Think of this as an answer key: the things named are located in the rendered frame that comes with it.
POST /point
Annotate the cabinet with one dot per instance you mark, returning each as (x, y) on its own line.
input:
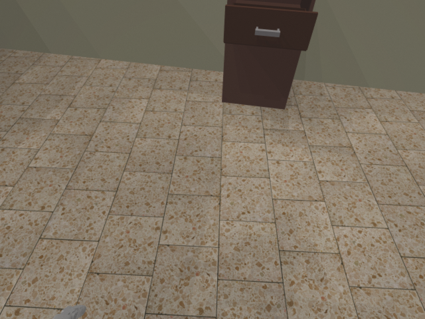
(260, 76)

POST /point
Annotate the handle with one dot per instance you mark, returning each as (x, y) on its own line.
(266, 32)

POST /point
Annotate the drawer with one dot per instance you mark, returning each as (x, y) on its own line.
(295, 24)

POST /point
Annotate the robot left hand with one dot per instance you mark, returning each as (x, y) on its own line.
(71, 312)

